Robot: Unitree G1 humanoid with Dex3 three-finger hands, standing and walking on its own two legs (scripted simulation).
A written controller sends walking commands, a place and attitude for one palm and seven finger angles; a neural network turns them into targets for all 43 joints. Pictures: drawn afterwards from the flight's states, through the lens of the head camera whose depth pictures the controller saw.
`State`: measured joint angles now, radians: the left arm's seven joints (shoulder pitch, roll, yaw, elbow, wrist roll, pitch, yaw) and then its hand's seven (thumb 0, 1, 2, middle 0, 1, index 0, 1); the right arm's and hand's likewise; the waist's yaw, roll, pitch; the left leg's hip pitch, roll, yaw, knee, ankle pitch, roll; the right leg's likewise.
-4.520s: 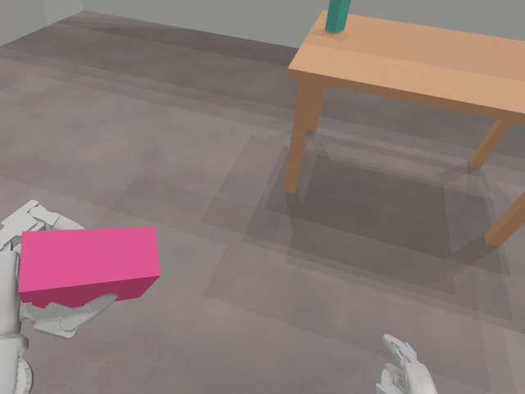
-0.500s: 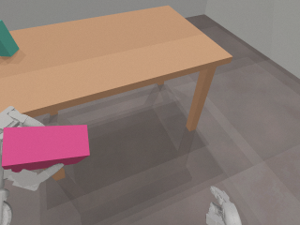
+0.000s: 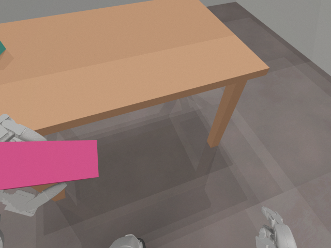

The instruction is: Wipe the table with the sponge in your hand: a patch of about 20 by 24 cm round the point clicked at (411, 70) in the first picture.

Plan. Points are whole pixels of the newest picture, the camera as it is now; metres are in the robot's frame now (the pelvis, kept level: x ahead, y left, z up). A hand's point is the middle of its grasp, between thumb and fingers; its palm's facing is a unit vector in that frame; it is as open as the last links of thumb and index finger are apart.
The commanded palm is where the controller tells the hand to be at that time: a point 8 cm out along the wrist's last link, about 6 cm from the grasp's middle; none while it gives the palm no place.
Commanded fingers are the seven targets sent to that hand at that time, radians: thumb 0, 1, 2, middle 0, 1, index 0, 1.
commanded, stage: take the last steps up to it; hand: left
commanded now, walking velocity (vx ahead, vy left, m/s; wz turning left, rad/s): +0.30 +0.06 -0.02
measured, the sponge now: (62, 164) +0.23 +0.19 +0.16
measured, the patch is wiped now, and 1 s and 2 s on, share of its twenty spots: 0.00 0.00 0.00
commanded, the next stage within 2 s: come to a stop and stand still in 1.20 s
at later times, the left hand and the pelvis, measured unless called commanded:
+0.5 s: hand (59, 115) +0.32 +0.22 +0.17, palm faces +0.44 -0.78 -0.44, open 10.1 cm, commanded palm +0.26 +0.26 +0.18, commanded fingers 0.00 0.10 1.30 -1.20 -1.60 -1.20 -1.60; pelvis +0.10 -0.02 -0.01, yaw +0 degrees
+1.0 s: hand (60, 78) +0.41 +0.25 +0.18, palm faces +0.37 -0.83 -0.41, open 10.1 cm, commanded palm +0.35 +0.30 +0.18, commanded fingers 0.00 0.10 1.30 -1.20 -1.60 -1.20 -1.60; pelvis +0.19 +0.02 +0.00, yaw -1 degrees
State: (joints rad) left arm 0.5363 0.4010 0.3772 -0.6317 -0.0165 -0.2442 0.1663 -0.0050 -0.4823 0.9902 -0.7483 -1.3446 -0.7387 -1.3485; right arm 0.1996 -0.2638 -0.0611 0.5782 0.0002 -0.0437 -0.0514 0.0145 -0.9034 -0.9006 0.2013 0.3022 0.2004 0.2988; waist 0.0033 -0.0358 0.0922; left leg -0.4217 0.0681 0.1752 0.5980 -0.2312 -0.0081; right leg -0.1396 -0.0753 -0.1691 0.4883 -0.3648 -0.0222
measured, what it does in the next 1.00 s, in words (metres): walks ahead: left foot, then right foot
